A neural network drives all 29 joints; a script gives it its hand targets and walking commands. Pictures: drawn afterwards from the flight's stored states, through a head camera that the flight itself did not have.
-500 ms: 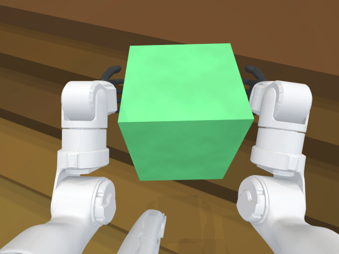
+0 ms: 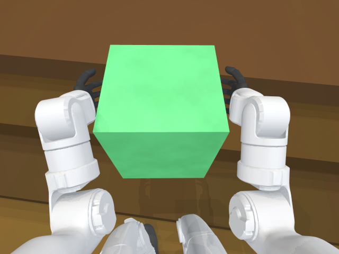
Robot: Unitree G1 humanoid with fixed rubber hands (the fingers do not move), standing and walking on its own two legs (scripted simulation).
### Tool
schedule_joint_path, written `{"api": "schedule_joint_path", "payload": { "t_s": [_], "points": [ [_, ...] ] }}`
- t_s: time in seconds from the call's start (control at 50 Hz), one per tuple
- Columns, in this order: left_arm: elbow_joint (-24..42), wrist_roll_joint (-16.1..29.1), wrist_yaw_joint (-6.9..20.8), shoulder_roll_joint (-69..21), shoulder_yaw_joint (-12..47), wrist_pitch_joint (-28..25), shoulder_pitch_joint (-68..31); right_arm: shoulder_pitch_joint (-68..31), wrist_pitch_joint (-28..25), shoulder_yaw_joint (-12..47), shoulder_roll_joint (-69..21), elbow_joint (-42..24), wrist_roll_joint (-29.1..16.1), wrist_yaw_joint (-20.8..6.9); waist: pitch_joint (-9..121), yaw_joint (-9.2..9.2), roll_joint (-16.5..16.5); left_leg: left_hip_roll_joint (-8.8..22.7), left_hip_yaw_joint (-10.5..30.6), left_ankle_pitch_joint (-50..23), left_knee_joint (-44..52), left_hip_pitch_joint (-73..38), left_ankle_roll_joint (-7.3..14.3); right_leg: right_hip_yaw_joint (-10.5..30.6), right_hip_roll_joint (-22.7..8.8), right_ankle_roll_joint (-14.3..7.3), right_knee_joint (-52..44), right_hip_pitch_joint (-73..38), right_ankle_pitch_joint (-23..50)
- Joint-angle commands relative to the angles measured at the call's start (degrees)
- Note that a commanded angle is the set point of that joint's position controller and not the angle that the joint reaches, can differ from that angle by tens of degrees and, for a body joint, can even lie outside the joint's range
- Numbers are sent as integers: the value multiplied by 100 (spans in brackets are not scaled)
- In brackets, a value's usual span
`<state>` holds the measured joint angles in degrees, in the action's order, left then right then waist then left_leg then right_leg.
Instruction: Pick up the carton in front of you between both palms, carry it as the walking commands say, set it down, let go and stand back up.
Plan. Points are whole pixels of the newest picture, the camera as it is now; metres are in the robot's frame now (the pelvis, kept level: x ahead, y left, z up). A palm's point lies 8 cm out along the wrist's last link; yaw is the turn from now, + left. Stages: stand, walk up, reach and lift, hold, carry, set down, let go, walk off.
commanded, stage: carry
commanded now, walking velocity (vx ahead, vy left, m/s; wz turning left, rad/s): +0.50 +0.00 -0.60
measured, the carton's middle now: (163, 119) +0.39 -0.02 +0.04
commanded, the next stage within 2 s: none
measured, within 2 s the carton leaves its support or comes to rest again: neither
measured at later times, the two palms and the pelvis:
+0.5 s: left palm out of the picture +0.71 +0.06 +0.30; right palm out of the picture +0.69 -0.23 +0.31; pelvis +0.33 -0.06 +0.15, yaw -15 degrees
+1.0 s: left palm out of the picture +1.03 -0.13 +0.46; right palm out of the picture +0.86 -0.38 +0.45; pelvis +0.63 -0.05 +0.31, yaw -24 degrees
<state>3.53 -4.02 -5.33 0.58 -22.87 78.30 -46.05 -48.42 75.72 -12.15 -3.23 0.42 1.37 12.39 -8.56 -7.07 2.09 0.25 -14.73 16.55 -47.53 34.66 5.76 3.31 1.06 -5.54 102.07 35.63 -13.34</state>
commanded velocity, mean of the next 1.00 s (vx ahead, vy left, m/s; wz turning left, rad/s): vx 0.50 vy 0.00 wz -0.26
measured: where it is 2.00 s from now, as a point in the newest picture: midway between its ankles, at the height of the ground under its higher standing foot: (185, 23)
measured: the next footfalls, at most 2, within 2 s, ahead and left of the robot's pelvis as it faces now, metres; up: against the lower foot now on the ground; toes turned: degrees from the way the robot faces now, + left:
right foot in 0.30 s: +0.40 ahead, -0.13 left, +0.15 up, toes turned -15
left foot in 0.80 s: +0.78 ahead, -0.01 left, +0.29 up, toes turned -21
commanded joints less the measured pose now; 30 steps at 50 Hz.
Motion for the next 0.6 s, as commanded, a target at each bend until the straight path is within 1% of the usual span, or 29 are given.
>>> {"api": "schedule_joint_path", "payload": {
  "t_s": [0.0, 0.02, 0.04, 0.06, 0.08, 0.1, 0.12, 0.14, 0.16, 0.18, 0.2, 0.22, 0.24, 0.26, 0.28, 0.3, 0.32, 0.34, 0.36, 0.38, 0.4, 0.42, 0.44, 0.46, 0.48, 0.5, 0.52, 0.54, 0.58],
  "points": [
    [1056, 2046, 969, -5286, 3891, -195, -4817, -4916, -168, 3654, -6316, -1600, -2713, -1497, 4883, -58, -501, 2128, 3845, -1816, 2026, -5639, 988, 519, -338, -273, 607, 2252, -786],
    [1035, 2039, 956, -5261, 4026, -188, -4608, -4688, -159, 3703, -6174, -1586, -2623, -1507, 4648, -28, -180, 2172, 3521, -2002, 2227, -5726, 1011, 265, -364, -285, 313, 2549, -1075],
    [1021, 1987, 936, -5156, 4102, -193, -4509, -4562, -131, 3745, -6061, -1539, -2562, -1523, 4471, -8, -78, 2261, 3317, -2272, 2244, -5768, 955, 276, -421, -310, 329, 2854, -1314],
    [879, 1919, 917, -5052, 4174, -173, -4315, -4365, -78, 3766, -5854, -1452, -2493, -1555, 4304, -3, -184, 2271, 3014, -2424, 2294, -5807, 932, -33, -326, -359, 742, 3282, -1506],
    [673, 1845, 898, -4928, 4188, -142, -4205, -4244, -7, 3749, -5685, -1284, -2454, -1602, 4137, -30, -395, 2295, 2820, -2418, 2335, -5936, 918, -144, -276, -415, 1241, 3822, -1696],
    [434, 1763, 879, -4845, 4208, -122, -4158, -4102, 53, 3728, -5539, -1080, -2431, -1671, 3937, -78, -641, 2426, 2788, -2369, 2445, -6198, 921, -112, -224, -486, 1994, 4548, -1961],
    [249, 1738, 864, -4794, 4192, -95, -4217, -4186, 102, 3645, -5415, -877, -2443, -1754, 3559, -52, -609, 2497, 2590, -2023, 2635, -6226, 828, -55, -257, -488, 2240, 5095, -2063],
    [83, 1731, 851, -4782, 4232, -69, -4222, -4280, 143, 3583, -5351, -764, -2487, -1831, 3223, 112, -481, 2224, 2152, -1315, 2878, -5725, 583, -216, -411, -436, 1735, 5003, -2012],
    [-31, 1726, 825, -4751, 4200, -32, -4328, -4423, 200, 3496, -5242, -600, -2525, -1904, 2840, 233, -603, 1947, 1607, -887, 3190, -5101, 388, -564, -398, -359, 1386, 4758, -1772],
    [-240, 1763, 809, -4792, 4160, 25, -4380, -4386, 268, 3408, -5195, -461, -2559, -1953, 2667, 445, -608, 1608, 1025, -665, 3639, -4125, 262, -839, -549, -267, 267, 3825, -1433],
    [-378, 1800, 789, -4773, 4131, 72, -4522, -4510, 342, 3333, -5156, -255, -2596, -1996, 2345, 523, -728, 1352, 549, -801, 4115, -3244, 251, -1170, -493, -211, -653, 2912, -1180],
    [-403, 1828, 749, -4832, 4166, 128, -4494, -4451, 413, 3207, -5119, -132, -2584, -2017, 2367, 604, -954, 1130, -10, -1986, 4316, -2621, 265, -1601, -405, -266, -1497, 1826, -917],
    [-627, 1891, 730, -4893, 4108, 187, -4570, -4708, 454, 3036, -5081, 40, -2554, -2031, 2603, 793, -1220, 996, -560, -4450, 4026, -2232, 254, -1872, -168, -427, -2154, 633, -375],
    [-818, 1996, 723, -5054, 4092, 226, -4556, -4555, 513, 2857, -4997, 341, -2466, -2025, 3001, 916, -1529, 1136, -626, -7352, 3458, -2589, 275, -2101, 132, -596, -2429, 111, 71],
    [-938, 2140, 740, -5277, 4063, 240, -4661, -4525, 532, 2649, -4926, 508, -2341, -2009, 3471, 1065, -1842, 1282, -640, -8927, 2733, -3215, 159, -2217, 332, -647, -2929, -227, 173],
    [-1026, 2275, 756, -5499, 4061, 222, -4820, -4555, 521, 2495, -4967, 584, -2248, -2003, 4003, 1333, -2096, 1328, -642, -10271, 1701, -3704, 34, -2344, 612, -616, -3377, -869, 131],
    [-1075, 2448, 789, -5782, 4106, 180, -5019, -4655, 488, 2268, -4964, 629, -2146, -1997, 4510, 1600, -1664, 1003, -703, -10555, 8, -4165, -151, -2510, 1005, -438, -5031, -1719, 548],
    [-1042, 2696, 889, -6021, 4097, 122, -5120, -4436, 449, 2161, -4890, 790, -1945, -1979, 4526, 1846, -1570, 972, -193, -8038, -1862, -3397, -239, -1533, 928, -449, -6881, -2830, 855],
    [-1323, 2849, 973, -6312, 4061, 45, -5161, -4085, 409, 1879, -4989, 1208, -1736, -1987, 4140, 1493, -86, 45, 568, -734, -4083, -903, -721, 818, -279, -1113, -6694, -4118, 5436],
    [-1239, 3061, 1081, -6563, 4096, -80, -5321, -3859, 295, 1692, -4917, 1329, -1595, -1968, 5572, 1409, 493, -514, 1847, 126, -6640, 364, -922, 3692, -1432, -2223, -6930, -5137, 6517],
    [-927, 3265, 1195, -6858, 4155, -152, -5856, -4149, 213, 1543, -4844, 1227, -1319, -1909, 5519, 1467, -119, -217, 2313, 108, -7191, 978, -630, 3841, -1362, -2329, -7049, -5031, 4404],
    [-617, 3439, 1273, -7019, 4175, -233, -6299, -4443, 192, 1537, -4855, 921, -1204, -1851, 4789, 1425, -415, -111, 2326, 267, -6903, 1433, -402, 3676, -1135, -1892, -7116, -4415, 2429],
    [-322, 3614, 1322, -7086, 4201, -281, -6694, -4686, 153, 1536, -4801, 717, -1153, -1809, 4062, 1276, -490, 57, 2348, 450, -6241, 1791, -243, 3235, -986, -1508, -7223, -4006, 1645],
    [-167, 3752, 1348, -7136, 4272, -309, -6946, -4839, 113, 1529, -4753, 564, -1060, -1743, 3799, 1196, -564, 160, 2386, 403, -5945, 1781, -173, 2973, -983, -1337, -7284, -3638, 969],
    [-169, 3849, 1365, -7204, 4272, -311, -6991, -4894, 103, 1526, -4651, 483, -1045, -1673, 3623, 1172, -667, 184, 2197, 411, -5753, 1910, -168, 2693, -946, -1235, -7407, -3395, 419],
    [-217, 3850, 1346, -7177, 4206, -316, -6880, -4890, 94, 1601, -4668, 449, -1097, -1610, 3588, 1184, -602, 219, 2053, 969, -5230, 1938, -205, 2475, -1049, -1273, -7536, -3254, 483],
    [-285, 3788, 1327, -7136, 4143, -295, -6737, -4880, 78, 1655, -4667, 376, -1114, -1557, 3684, 1203, -559, 177, 1682, 896, -5325, 2199, -225, 2314, -1072, -1351, -7574, -3477, 1240],
    [-309, 3719, 1298, -7030, 4048, -267, -6559, -4845, 122, 1733, -4713, 340, -1130, -1509, 3791, 1308, -159, 139, 1573, 1094, -6124, 2729, -175, 2368, -1251, -1559, -7584, -3761, 1942],
    [-546, 3479, 1232, -6755, 3839, -174, -6126, -4688, 255, 1880, -4728, 432, -1181, -1457, 3756, 1518, 145, 303, 1875, 1768, -7024, 4388, -84, 2649, -1375, -1714, -7580, -4839, 2082]
  ]
}}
